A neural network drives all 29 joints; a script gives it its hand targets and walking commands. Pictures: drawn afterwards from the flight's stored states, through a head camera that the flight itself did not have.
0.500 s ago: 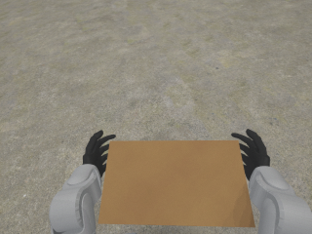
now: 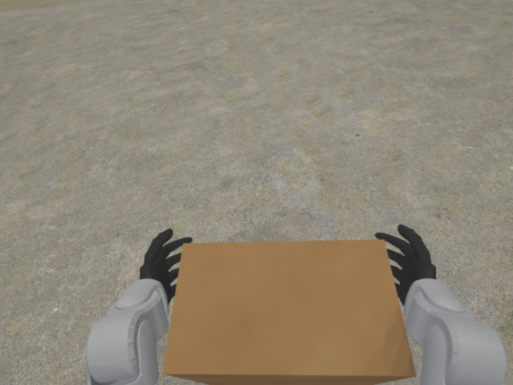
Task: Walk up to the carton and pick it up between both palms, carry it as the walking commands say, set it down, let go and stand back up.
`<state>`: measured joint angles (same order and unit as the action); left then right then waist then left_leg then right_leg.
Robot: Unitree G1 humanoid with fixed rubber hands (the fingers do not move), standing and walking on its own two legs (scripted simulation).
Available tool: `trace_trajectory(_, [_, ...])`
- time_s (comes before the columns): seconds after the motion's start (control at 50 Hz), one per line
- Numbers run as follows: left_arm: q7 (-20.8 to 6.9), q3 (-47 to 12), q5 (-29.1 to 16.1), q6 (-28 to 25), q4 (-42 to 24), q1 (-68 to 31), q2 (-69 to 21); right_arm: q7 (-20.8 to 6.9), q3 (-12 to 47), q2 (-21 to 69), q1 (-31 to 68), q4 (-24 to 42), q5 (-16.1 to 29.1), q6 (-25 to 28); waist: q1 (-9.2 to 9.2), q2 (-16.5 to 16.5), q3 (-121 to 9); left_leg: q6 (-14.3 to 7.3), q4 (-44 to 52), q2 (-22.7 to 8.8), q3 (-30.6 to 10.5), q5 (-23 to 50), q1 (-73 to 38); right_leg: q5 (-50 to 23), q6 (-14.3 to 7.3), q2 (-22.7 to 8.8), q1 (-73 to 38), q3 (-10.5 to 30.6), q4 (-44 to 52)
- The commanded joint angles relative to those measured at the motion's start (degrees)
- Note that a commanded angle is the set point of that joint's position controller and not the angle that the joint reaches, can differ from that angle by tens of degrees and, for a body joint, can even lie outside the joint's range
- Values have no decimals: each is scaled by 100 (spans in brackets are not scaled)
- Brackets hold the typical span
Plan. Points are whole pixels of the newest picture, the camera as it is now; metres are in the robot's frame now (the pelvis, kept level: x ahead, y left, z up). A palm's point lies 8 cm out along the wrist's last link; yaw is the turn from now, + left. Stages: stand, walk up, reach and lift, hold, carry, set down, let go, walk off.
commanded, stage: carry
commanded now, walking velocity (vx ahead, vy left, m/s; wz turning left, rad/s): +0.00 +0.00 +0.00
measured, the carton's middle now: (283, 324) +0.21 +0.01 +0.02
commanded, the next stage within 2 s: none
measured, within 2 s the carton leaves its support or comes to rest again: neither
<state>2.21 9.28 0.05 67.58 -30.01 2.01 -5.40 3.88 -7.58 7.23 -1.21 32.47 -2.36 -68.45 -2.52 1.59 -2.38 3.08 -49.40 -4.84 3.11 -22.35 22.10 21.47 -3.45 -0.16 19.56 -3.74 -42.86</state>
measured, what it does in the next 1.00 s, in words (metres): walks backwards: left foot, then right foot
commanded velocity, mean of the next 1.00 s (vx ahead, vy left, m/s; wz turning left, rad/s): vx -0.21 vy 0.00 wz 0.00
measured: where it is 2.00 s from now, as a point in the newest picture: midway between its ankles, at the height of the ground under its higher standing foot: outside the picture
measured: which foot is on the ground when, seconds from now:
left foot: up 0.00-0.28, down 0.30-1.00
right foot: down 0.00-0.70, up 0.72-0.96, down 0.98-1.00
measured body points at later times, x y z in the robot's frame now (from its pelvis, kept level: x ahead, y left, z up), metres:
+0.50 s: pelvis -0.09 +0.01 +0.01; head -0.11 +0.03 +0.46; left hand +0.14 +0.20 +0.09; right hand +0.16 -0.15 +0.12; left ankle -0.04 +0.15 -0.72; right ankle +0.02 -0.06 -0.72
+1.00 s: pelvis -0.26 +0.05 -0.01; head -0.27 +0.04 +0.44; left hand -0.02 +0.23 +0.07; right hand -0.01 -0.12 +0.07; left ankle -0.10 +0.15 -0.72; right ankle -0.32 -0.04 -0.72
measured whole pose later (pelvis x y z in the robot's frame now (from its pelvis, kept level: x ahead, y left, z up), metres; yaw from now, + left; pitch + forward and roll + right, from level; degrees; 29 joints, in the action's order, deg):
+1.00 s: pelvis -0.26 +0.05 -0.01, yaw -3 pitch +1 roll +0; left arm 2.6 9.3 1.7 68.1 -29.6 1.5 -5.7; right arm 3.4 -8.0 6.8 0.4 28.7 -1.5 -66.7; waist -2.9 1.5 -3.0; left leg -2.0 -34.5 -3.3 6.3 -3.7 32.0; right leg 30.4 -2.4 0.6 14.0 -5.3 -40.2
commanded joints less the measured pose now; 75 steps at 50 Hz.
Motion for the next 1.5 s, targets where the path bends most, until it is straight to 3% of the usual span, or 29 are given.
trace_trajectory(0.0, [-720, -3764, -1293, -29, 211, -2642, -3628, -366, 4134, 3592, 2825, -47, 1204, 85, 282, -1294, -515, -110, -915, 224, -480, 479, 765, 311, 186, -1432, -209, 1690, 3263])
trace_trajectory(0.08, [-692, -2956, -559, -738, 1439, -2553, -3026, -533, 3314, 2997, 2706, -1554, 748, 733, 215, -899, -1314, -73, 188, 301, -163, 48, 382, -2777, 4, -1400, -1375, 1352, 2597])
trace_trajectory(0.16, [-604, -3629, -1001, -1334, -194, -3217, -3882, -649, 3905, 3954, 3159, -347, 1413, 1308, 185, -1193, -1847, -44, 1585, 328, 99, -25, 75, -4015, -69, -1277, -2008, 1018, 2110])
trace_trajectory(0.2, [-523, -4457, -1597, -1126, -1543, -3027, -4684, -590, 4704, 4719, 3131, 1254, 2047, 1159, 242, -960, -2214, 33, 2365, 157, 12, 704, -281, -4310, -1, -1334, -2025, 989, 1887])
trace_trajectory(0.24, [-480, -4497, -1623, -894, -1600, -2703, -4558, -547, 4724, 4657, 2829, 1341, 2083, 935, 272, -750, -2666, 52, 2571, -119, -151, 1739, -772, -4483, 82, -1158, -1903, 690, 1355])
trace_trajectory(0.3, [-419, -4389, -1440, -437, -1167, -1896, -3909, -471, 4261, 3950, 1772, 716, 1699, 500, 224, 38, -2655, -96, 1987, -460, -430, 3225, -955, -3260, 128, -884, -1203, 442, 1087])
trace_trajectory(0.38, [-418, -4498, -1353, -14, -1137, -2223, -3461, -498, 4047, 3584, 1599, 310, 1419, 162, 259, 294, -1381, -294, 2005, -187, -395, 532, -22, -580, -33, -1108, 14, 940, 1986])
trace_trajectory(0.48, [-424, -4503, -1458, 250, -928, -2806, -3517, -509, 3851, 3551, 1938, 125, 1286, -67, 345, -907, -730, -285, 229, 281, 68, -245, -63, 2155, -173, -1574, 1786, 1519, 3194])
trace_trajectory(0.54, [-462, -4445, -1444, 302, -772, -3064, -3692, -537, 3871, 3680, 2403, 170, 1366, -73, 423, -1309, -753, -263, -298, 327, 80, -204, -523, 2431, -72, -1700, 2241, 1412, 3594])
trace_trajectory(0.62, [-348, -4370, -1316, 347, -569, -2897, -3746, -565, 3709, 3720, 2311, -107, 1413, -125, 416, -410, -681, -494, 1377, 92, -311, -487, -43, 1450, 79, -925, 1699, 631, 1951])
trace_trajectory(0.64, [-330, -4335, -1295, 328, -599, -2846, -3801, -570, 3708, 3743, 2351, -82, 1429, -121, 360, 595, -911, -636, 2465, -421, -1143, -941, 313, 973, 139, -488, 1257, 296, 861])
trace_trajectory(0.66, [-303, -4333, -1279, 302, -632, -2882, -3821, -597, 3672, 3732, 2336, -101, 1491, -93, 368, 1999, -887, -1027, 3824, -1545, -2621, -1276, 941, 806, 260, 183, 1172, -220, -1037])
trace_trajectory(0.68, [-318, -4498, -1298, 247, -748, -3158, -3926, -660, 3686, 3764, 2425, -81, 1531, -20, 384, 2540, -647, -1307, 4377, -1983, -2844, -2040, 2006, 890, 252, 326, 1079, -15, -2556])
trace_trajectory(0.72, [-381, -4753, -1537, 140, -914, -3496, -4322, -758, 3826, 4015, 2794, 145, 1631, 66, 180, 2052, -405, -1030, 4559, -1562, -1801, -2265, 3342, 499, 285, 247, 186, 192, -4006])
trace_trajectory(0.76, [-398, -4703, -1578, 60, -906, -3409, -4509, -827, 3894, 4119, 3021, 343, 1721, 131, 59, 1533, -871, -668, 3932, -1079, -979, -1101, 2555, 134, 284, 78, 231, 33, -3889])
trace_trajectory(0.9, [-536, -4494, -1673, 125, -576, -2883, -4229, -527, 3847, 3808, 2260, 352, 1219, 106, 148, 801, -1307, -672, 3178, -757, -1203, 236, -215, 543, 153, -36, -442, -259, 1713])
trace_trajectory(0.92, [-572, -4490, -1737, 106, -672, -2897, -4216, -490, 3871, 3839, 2096, 313, 1169, 118, 172, 444, -1204, -451, 2817, -406, -871, 387, -167, 669, 165, -119, -758, -247, 2592])
trace_trajectory(0.94, [-620, -4479, -1830, 86, -731, -2977, -4307, -467, 3938, 3938, 2183, 362, 1204, 120, 190, -451, -1264, -353, 1821, -42, -545, 500, 296, 740, 106, -726, -1103, 629, 2951])
trace_trajectory(0.96, [-653, -4512, -1896, 29, -888, -3083, -4324, -456, 3972, 3998, 2367, 596, 1265, 158, 226, -2113, -1240, -8, 175, 577, -27, -415, 1294, -1190, -305, -2201, -1213, 2206, 2945])
trace_trajectory(1.0, [-702, -4483, -1856, -56, -1004, -2902, -4628, -527, 4359, 4266, 3126, 1105, 1663, 215, 158, -1724, -652, -71, -1362, 381, -474, -80, 1283, -3413, -508, -2175, -160, 1235, 2413])
trace_trajectory(1.04, [-707, -4430, -1809, -23, -913, -3032, -4619, -575, 4320, 4356, 3220, 880, 1751, 207, 189, -900, -576, -77, -1870, 378, -190, 347, 965, -2734, -373, -1619, 63, 364, 2208])
trace_trajectory(1.1, [-638, -4288, -1593, -6, -708, -2828, -4347, -578, 4269, 4195, 2983, 559, 1674, 132, 208, -1030, -548, -71, -1565, 289, -141, -22, 1271, -3473, -562, -1728, -223, 667, 1810])
trace_trajectory(1.18, [-471, -4244, -1456, 18, -801, -2448, -4090, -566, 4208, 4007, 2498, 410, 1719, 44, 210, -1429, -1457, -96, 253, 165, 3, -244, 912, -5995, -574, -1625, -1438, 786, 936])
trace_trajectory(1.2, [-455, -4326, -1504, 2, -905, -2509, -4127, -573, 4165, 3976, 2446, 461, 1713, 59, 213, -1449, -1665, -103, 796, 190, 71, -120, 716, -5939, -548, -1590, -1552, 751, 801])
trace_trajectory(1.24, [-405, -4479, -1553, -34, -1100, -2409, -4179, -624, 4153, 4005, 2307, 561, 1780, 122, 290, -738, -2173, -131, 2298, -124, -223, 2460, -512, -4678, -104, -1219, -1161, 381, 382])
trace_trajectory(1.28, [-417, -4624, -1576, -135, -1444, -2677, -4291, -677, 4119, 4206, 2260, 634, 1823, 245, 241, 1531, -2444, -662, 1945, -1559, -1998, 7507, -1891, 272, 306, -355, 642, -96, -655])
trace_trajectory(1.3, [-439, -4690, -1635, -178, -1448, -2832, -4378, -678, 4146, 4293, 2295, 629, 1785, 301, 288, 1891, -2359, -1005, 2170, -1879, -2376, 7492, -1753, 1686, 313, -32, 978, 56, -1225])
trace_trajectory(1.38, [-459, -4968, -1756, -285, -1769, -3105, -4565, -767, 4199, 4402, 2276, 835, 1747, 411, 290, 1019, -1817, -1142, 3101, -1225, -1642, 2593, -227, 729, 300, 55, 812, 85, -2303])
trace_trajectory(1.48, [-473, -4784, -1621, -25, -1162, -2491, -4125, -630, 3963, 3744, 1906, 702, 1402, 255, 235, 1264, -1451, -1038, 3227, -1054, -1632, 1774, -138, 775, 303, -115, 370, -19, -562])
